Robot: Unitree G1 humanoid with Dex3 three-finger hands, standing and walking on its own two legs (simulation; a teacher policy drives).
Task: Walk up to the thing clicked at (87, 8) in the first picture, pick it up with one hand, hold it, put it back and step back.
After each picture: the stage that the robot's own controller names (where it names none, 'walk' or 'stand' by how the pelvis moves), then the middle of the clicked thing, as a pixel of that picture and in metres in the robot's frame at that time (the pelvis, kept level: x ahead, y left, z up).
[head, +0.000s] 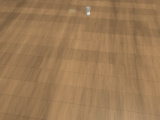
stand; (87, 11) +2.10 -0.02 -0.72
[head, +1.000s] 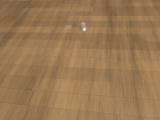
walk; (83, 26) +1.95 +0.20 -0.71
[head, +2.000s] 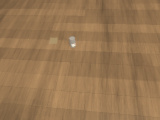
walk; (72, 42) +1.33 +0.27 -0.72
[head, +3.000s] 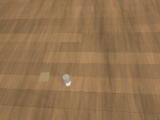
walk; (66, 80) +0.85 +0.26 -0.72
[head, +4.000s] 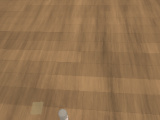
walk; (63, 115) +0.51 +0.23 -0.71
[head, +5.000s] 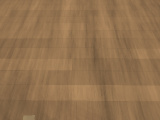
stand; out of the picture +0.42 +0.21 -0.72
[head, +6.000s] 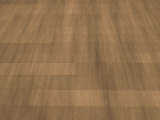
stand; out of the picture +0.39 +0.21 -0.73
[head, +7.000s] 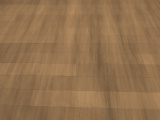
stand; out of the picture +0.39 +0.21 -0.73
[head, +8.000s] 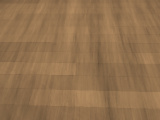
stand; out of the picture +0.38 +0.21 -0.73
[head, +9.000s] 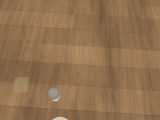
go down; (54, 94) +0.43 +0.20 -0.57
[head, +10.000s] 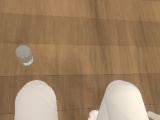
go down; (25, 56) +0.47 +0.26 -0.31
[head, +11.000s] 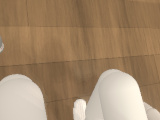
close in; out of the picture +0.45 +0.29 -0.27
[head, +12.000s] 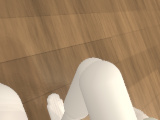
close; out of the picture +0.44 +0.32 -0.22
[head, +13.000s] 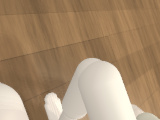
lift; out of the picture +0.43 +0.31 -0.23
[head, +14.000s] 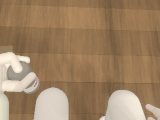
lift; (25, 78) +0.33 +0.23 -0.07
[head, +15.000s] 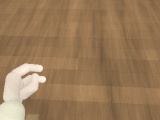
stand; out of the picture +0.19 +0.05 -0.70
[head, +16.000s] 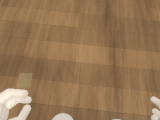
stand; out of the picture +0.21 +0.07 -0.57
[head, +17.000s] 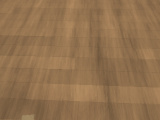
stand; out of the picture +0.19 +0.06 -0.68
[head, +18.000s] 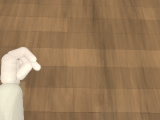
crouch; out of the picture +0.23 +0.04 -0.60
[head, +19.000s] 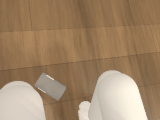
lower; (50, 86) +0.32 +0.07 -0.29
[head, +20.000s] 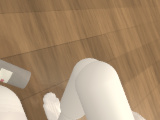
lower; (10, 74) +0.36 +0.08 -0.25
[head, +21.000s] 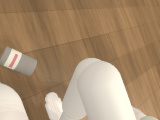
lower; (18, 61) +0.40 +0.07 -0.25
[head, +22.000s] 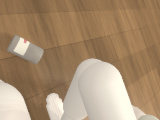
lower; (25, 49) +0.45 +0.04 -0.25
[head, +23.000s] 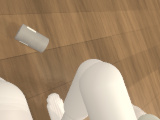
lower; (32, 38) +0.50 +0.02 -0.25
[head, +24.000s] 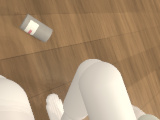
open; (36, 28) +0.55 +0.00 -0.25
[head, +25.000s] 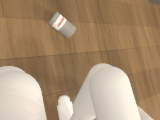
stand; (62, 25) +0.60 -0.05 -0.27
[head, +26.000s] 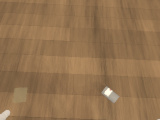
stand; (110, 94) +0.52 -0.22 -0.62
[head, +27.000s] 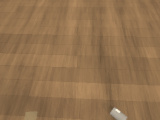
stand; (118, 115) +0.53 -0.25 -0.69
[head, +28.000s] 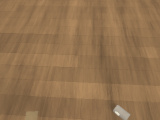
stand; (121, 112) +0.55 -0.28 -0.70
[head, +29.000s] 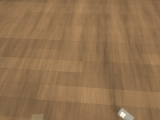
stand; (125, 115) +0.57 -0.30 -0.74
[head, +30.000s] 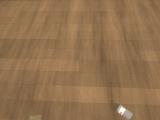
stand; (124, 112) +0.58 -0.29 -0.75
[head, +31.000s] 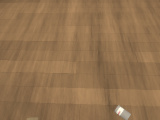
stand; (122, 112) +0.58 -0.28 -0.75
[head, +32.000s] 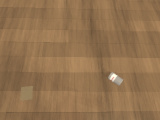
walk; (115, 78) +0.69 -0.30 -0.73
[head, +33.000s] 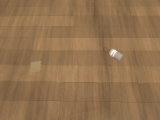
walk; (115, 54) +0.96 -0.24 -0.72
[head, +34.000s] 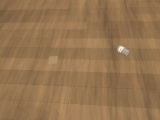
stand; (122, 50) +1.23 -0.30 -0.73
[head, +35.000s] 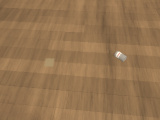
stand; (120, 56) +1.19 -0.35 -0.74
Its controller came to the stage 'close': yes
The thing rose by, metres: 0.45
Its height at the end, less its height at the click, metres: -0.02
